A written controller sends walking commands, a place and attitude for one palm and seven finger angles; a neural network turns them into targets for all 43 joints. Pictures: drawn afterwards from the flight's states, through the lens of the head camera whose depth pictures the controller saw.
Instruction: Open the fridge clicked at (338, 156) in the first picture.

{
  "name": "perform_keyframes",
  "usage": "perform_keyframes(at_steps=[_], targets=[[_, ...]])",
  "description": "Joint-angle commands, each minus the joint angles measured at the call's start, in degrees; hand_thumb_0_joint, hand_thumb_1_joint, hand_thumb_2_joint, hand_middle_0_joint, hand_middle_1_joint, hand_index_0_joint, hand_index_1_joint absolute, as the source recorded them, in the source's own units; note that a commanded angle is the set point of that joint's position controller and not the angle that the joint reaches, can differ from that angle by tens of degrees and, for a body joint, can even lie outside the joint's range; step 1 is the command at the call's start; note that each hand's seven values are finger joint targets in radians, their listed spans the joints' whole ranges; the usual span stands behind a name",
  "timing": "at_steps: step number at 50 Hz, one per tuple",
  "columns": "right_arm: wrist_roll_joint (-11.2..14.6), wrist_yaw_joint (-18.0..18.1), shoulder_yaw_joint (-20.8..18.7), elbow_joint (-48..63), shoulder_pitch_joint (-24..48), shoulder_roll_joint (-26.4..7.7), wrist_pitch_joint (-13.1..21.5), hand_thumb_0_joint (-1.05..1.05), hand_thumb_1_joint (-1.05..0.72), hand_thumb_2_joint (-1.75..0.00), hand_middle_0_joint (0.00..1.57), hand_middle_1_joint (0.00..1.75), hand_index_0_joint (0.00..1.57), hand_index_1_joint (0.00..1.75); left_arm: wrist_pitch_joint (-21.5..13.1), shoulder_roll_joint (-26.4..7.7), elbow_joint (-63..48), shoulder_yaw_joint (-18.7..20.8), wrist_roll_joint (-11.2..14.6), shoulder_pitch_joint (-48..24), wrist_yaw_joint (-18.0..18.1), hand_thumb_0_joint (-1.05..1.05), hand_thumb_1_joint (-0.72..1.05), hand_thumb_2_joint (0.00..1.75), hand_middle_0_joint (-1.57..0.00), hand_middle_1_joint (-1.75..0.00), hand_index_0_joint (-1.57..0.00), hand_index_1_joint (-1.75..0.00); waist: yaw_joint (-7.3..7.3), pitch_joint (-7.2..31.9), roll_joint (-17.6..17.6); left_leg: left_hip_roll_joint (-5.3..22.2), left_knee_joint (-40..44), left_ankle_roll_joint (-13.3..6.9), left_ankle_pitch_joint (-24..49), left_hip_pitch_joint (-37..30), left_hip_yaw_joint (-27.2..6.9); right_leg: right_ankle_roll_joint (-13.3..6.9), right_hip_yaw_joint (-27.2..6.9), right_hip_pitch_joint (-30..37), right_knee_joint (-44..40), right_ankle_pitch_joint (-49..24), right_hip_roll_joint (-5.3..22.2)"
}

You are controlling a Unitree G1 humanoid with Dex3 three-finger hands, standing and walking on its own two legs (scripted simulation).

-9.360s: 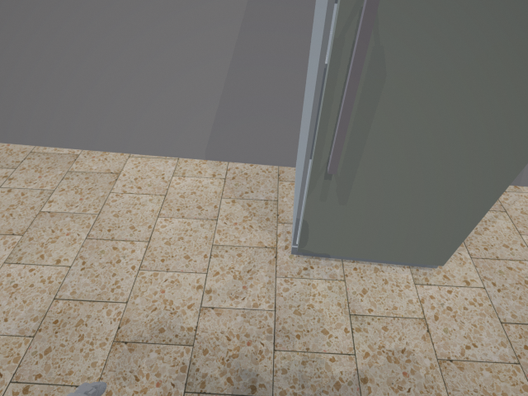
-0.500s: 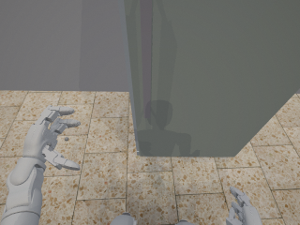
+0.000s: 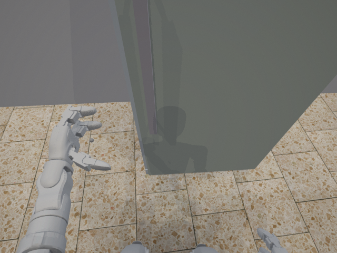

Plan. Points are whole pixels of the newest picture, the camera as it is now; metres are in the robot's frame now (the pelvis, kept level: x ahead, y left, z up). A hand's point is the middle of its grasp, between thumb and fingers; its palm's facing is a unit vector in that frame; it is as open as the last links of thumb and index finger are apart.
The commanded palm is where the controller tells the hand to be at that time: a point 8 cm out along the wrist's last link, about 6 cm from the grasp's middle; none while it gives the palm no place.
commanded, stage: move the hooked fingers beside the handle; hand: left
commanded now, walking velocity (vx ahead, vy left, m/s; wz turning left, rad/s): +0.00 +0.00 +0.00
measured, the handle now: (147, 70) +0.52 +0.06 +0.13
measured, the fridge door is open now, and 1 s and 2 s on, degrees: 0 0 0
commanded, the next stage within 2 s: feel for the door with the fingertips in 1.68 s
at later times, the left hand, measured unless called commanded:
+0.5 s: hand (113, 121) +0.41 +0.15 +0.06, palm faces +0.05 -1.00 -0.02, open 14.0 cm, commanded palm +0.39 +0.20 +0.06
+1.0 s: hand (135, 107) +0.47 +0.10 +0.05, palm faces +0.06 -1.00 -0.01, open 13.9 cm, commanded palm +0.43 +0.16 +0.05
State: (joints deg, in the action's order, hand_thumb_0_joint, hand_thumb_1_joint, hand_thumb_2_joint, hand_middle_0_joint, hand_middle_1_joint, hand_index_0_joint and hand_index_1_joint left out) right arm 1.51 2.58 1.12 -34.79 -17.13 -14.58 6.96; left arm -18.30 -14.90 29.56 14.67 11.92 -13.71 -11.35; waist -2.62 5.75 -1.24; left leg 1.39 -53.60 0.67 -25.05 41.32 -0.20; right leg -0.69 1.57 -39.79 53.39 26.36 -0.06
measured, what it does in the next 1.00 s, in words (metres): stands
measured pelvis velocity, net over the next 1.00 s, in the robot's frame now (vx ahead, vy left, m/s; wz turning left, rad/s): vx -0.02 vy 0.00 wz -0.02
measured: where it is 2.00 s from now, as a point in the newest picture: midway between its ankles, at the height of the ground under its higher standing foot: outside the picture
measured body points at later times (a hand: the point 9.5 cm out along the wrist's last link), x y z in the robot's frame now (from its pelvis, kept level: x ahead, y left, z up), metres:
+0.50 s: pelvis -0.01 +0.00 -0.01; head +0.06 +0.00 +0.43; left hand +0.41 +0.20 +0.06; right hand +0.08 -0.26 -0.13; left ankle +0.01 +0.13 -0.69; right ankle +0.00 -0.11 -0.69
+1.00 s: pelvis -0.02 +0.00 -0.02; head +0.09 +0.00 +0.42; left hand +0.46 +0.15 +0.05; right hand +0.01 -0.25 -0.14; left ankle +0.01 +0.13 -0.69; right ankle +0.00 -0.11 -0.69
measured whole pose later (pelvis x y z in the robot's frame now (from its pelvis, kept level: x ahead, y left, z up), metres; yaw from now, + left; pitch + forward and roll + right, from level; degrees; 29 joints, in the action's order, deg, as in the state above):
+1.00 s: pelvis -0.02 +0.00 -0.02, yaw -1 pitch +19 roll +0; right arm -2.2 -1.8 0.4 -36.3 -21.3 -13.7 -0.1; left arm -25.8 -12.2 59.1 15.5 2.2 -44.8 3.9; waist -8.1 7.3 -1.4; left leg 1.9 -59.8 0.5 -25.8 53.2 0.7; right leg -0.6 0.5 -52.2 59.7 26.7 -0.6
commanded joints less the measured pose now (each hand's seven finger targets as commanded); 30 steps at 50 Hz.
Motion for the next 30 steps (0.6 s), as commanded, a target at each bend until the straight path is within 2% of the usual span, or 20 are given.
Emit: perform_keyframes(at_steps=[1, 3, 4, 6, 7, 9, 12, 13, 16, 19, 20, 21, 22, 23, 24, 26, 27, 30], targets=[[-0.4, 0.4, -3.2, 6.6, -0.9, -7.0, 1.6, 0.0, -0.9, -0.9, 0.2, 0.3, 0.2, 0.3, -5.5, -11.5, -12.3, 4.1, 0.2, -18.4, 2.5, 0.0, -0.5, 0.3, -0.3, -1.2, -0.3, -1.2, 0.46, 19.5, -1.9, -1.4, 5.8, -1.8, 18.3, -10.4, 0.7, 0.2, -0.7, 10.1, -6.3, -22.8, -0.9], [-0.4, 0.2, -3.3, 6.6, -1.2, -7.0, 1.4, 0.0, -0.9, -0.9, 0.2, 0.3, 0.2, 0.3, -6.0, -10.4, -11.8, 2.9, 0.0, -18.6, 2.6, 0.0, -0.5, 0.3, -0.3, -1.2, -0.3, -1.2, 0.16, 21.0, -1.1, -1.3, 5.2, -1.9, 19.5, -10.8, 0.8, 0.2, -0.8, 10.6, -6.0, -24.3, -1.1], [-0.3, 0.1, -3.3, 6.2, -1.3, -7.1, 1.1, 0.0, -0.9, -0.9, 0.2, 0.3, 0.2, 0.3, -6.0, -10.5, -10.4, 2.8, -0.2, -18.6, 2.6, 0.0, -0.5, 0.3, -0.3, -1.2, -0.3, -1.2, -0.02, 19.8, -1.5, -1.2, 5.3, -1.7, 19.1, -10.3, 0.8, 0.2, -0.6, 9.9, -6.0, -24.0, -1.1], [-0.2, -0.1, -3.3, 6.0, -1.5, -7.1, 0.9, 0.0, -0.9, -0.9, 0.2, 0.3, 0.2, 0.3, -5.8, -8.2, -7.8, 0.6, -0.5, -19.9, 2.6, 0.0, -0.5, 0.3, -0.3, -1.2, -0.3, -1.2, -0.78, 18.0, -0.8, -1.2, 5.2, -1.7, 17.7, -9.6, 0.7, 0.2, -0.5, 8.4, -6.2, -22.9, -1.2], [-0.2, -0.2, -3.3, 5.8, -1.8, -7.3, 0.7, 0.0, -0.9, -0.9, 0.2, 0.3, 0.2, 0.3, -5.6, -7.7, -6.0, 0.0, -0.6, -21.2, 2.5, 0.0, -0.5, 0.3, -0.3, -1.2, -0.3, -1.2, -1.45, 16.5, 1.5, -1.1, 5.0, -1.8, 16.9, -8.7, 0.4, 0.3, -0.3, 7.6, -6.3, -22.2, -1.3], [-0.2, -0.2, -3.4, 5.8, -1.9, -7.5, 0.2, 0.0, -0.9, -0.9, 0.2, 0.3, 0.2, 0.3, -5.1, -8.4, -4.1, 0.9, -0.6, -21.7, 2.7, 0.0, -0.5, 0.3, -0.3, -1.2, -0.3, -1.2, -0.91, 16.9, 2.0, -1.3, 5.1, -1.8, 15.1, -7.6, 0.6, 0.4, -0.7, 7.9, -6.6, -20.9, -1.2], [-0.3, -0.2, -3.3, 5.6, -2.0, -7.7, -0.5, 0.0, -0.9, -0.9, 0.2, 0.3, 0.2, 0.3, -4.9, -10.1, -2.5, 1.8, -1.0, -25.9, 3.4, 0.0, -0.5, 0.3, -0.3, -1.2, -0.3, -1.2, -1.22, 16.9, 2.2, -1.5, 4.8, -2.0, 14.2, -6.5, 0.7, 0.4, -1.2, 8.0, -6.8, -20.1, -1.0], [-0.3, -0.2, -3.2, 5.6, -2.0, -7.4, -0.7, 0.0, -0.9, -0.9, 0.2, 0.3, 0.2, 0.3, -5.3, -10.0, -3.0, 1.5, -1.3, -28.1, 3.7, 0.0, -0.5, 0.3, -0.3, -1.2, -0.3, -1.2, -1.31, 18.4, 1.3, -1.5, 4.7, -2.0, 13.9, -6.8, 0.8, 0.5, -1.4, 7.9, -6.6, -19.8, -0.9], [-0.5, -0.4, -3.1, 5.3, -1.9, -6.7, -0.8, 0.0, -0.9, -0.9, 0.2, 0.3, 0.2, 0.3, -7.2, -8.6, -3.5, 0.4, -2.1, -33.1, 5.3, 0.0, -0.5, 0.3, -0.3, -1.2, -0.3, -1.2, -1.66, 19.6, -2.0, -1.5, 4.0, -1.9, 14.1, -8.3, 0.7, 0.2, -1.2, 6.1, -5.8, -19.3, -1.0], [-0.9, -0.7, -3.3, 4.5, -2.7, -6.7, -0.9, 0.0, -0.9, -0.9, 0.2, 0.3, 0.2, 0.3, -8.9, -7.8, -2.4, -0.5, -2.9, -36.3, 6.8, 0.0, -0.5, 0.3, -0.3, -1.2, -0.3, -1.2, -2.2, 22.3, -2.0, -1.3, 3.1, -1.8, 15.1, -9.0, 0.3, 0.1, -1.0, 5.7, -4.7, -19.9, -1.2], [-1.0, -0.8, -3.3, 4.2, -3.0, -6.9, -1.1, 0.0, -0.9, -0.9, 0.2, 0.3, 0.2, 0.3, -9.0, -8.7, -0.2, 0.6, -3.2, -36.0, 7.4, 0.0, -0.5, 0.3, -0.3, -1.2, -0.3, -1.2, -2.11, 21.9, -0.1, -1.2, 3.1, -1.8, 14.8, -8.1, 0.1, 0.1, -0.9, 5.5, -4.6, -19.7, -1.2], [-1.1, -1.0, -3.3, 4.1, -2.9, -6.8, -1.1, 0.0, -0.9, -0.9, 0.2, 0.3, 0.2, 0.3, -8.9, -7.0, 1.1, -1.0, -3.5, -37.0, 7.6, 0.0, -0.5, 0.3, -0.3, -1.2, -0.3, -1.2, -2.67, 21.7, -0.6, -1.4, 2.9, -1.8, 13.9, -7.7, 0.3, 0.3, -1.0, 4.8, -4.6, -19.2, -1.3], [-1.1, -1.0, -3.3, 3.8, -3.7, -7.1, -1.3, 0.0, -0.9, -0.9, 0.2, 0.3, 0.2, 0.3, -8.5, -7.7, 3.7, -0.6, -4.0, -37.5, 7.9, 0.0, -0.5, 0.3, -0.3, -1.2, -0.3, -1.2, -2.98, 20.6, 0.9, -1.3, 2.8, -1.9, 13.4, -6.7, -0.1, 0.2, -0.7, 4.1, -4.5, -18.5, -1.4], [-1.2, -1.1, -3.3, 3.6, -3.6, -7.1, -1.5, 0.0, -0.9, -0.9, 0.2, 0.3, 0.2, 0.3, -8.2, -6.7, 5.3, -1.0, -4.0, -39.3, 8.1, 0.0, -0.5, 0.3, -0.3, -1.2, -0.3, -1.2, -3.38, 20.1, 0.6, -1.5, 2.8, -1.9, 12.4, -5.9, 0.2, 0.4, -0.9, 3.5, -4.7, -17.9, -1.3], [-1.1, -1.2, -3.3, 3.4, -4.0, -7.3, -1.9, 0.0, -0.9, -0.9, 0.2, 0.3, 0.2, 0.3, -7.7, -8.2, 8.1, 0.3, -4.4, -38.2, 8.3, 0.0, -0.5, 0.3, -0.3, -1.2, -0.3, -1.2, -2.87, 19.2, 1.9, -1.5, 2.8, -1.9, 11.4, -4.6, 0.3, 0.4, -1.0, 3.7, -5.0, -16.9, -1.3], [-1.3, -1.4, -3.3, 3.8, -4.4, -7.3, -2.5, 0.0, -0.9, -0.9, 0.2, 0.3, 0.2, 0.3, -7.1, -7.3, 10.1, -0.3, -5.0, -39.7, 8.8, 0.0, -0.5, 0.3, -0.3, -1.2, -0.3, -1.2, -3.05, 19.1, 0.9, -1.7, 3.1, -1.9, 10.8, -4.1, 0.4, 0.2, -0.8, 2.9, -5.0, -16.0, -1.3], [-1.5, -1.6, -3.2, 4.0, -4.8, -7.3, -2.6, 0.0, -0.9, -0.9, 0.2, 0.3, 0.2, 0.3, -7.3, -7.3, 9.7, -0.4, -5.3, -41.5, 9.0, 0.0, -0.5, 0.3, -0.3, -1.2, -0.3, -1.2, -2.88, 20.1, -0.2, -1.7, 2.9, -1.9, 12.0, -4.6, 0.2, -0.1, -0.5, 2.9, -4.4, -17.0, -1.4], [-1.9, -1.9, -3.4, 4.0, -5.5, -7.1, -3.1, 0.0, -0.9, -0.9, 0.2, 0.3, 0.2, 0.3, -8.3, -8.1, 8.9, 1.1, -5.1, -44.5, 10.3, 0.0, -0.5, 0.3, -0.3, -1.2, -0.3, -1.2, -2.85, 24.1, 0.3, -1.7, 2.0, -1.9, 13.7, -5.3, 0.6, 0.1, -1.0, 4.2, -3.8, -19.0, -1.4]])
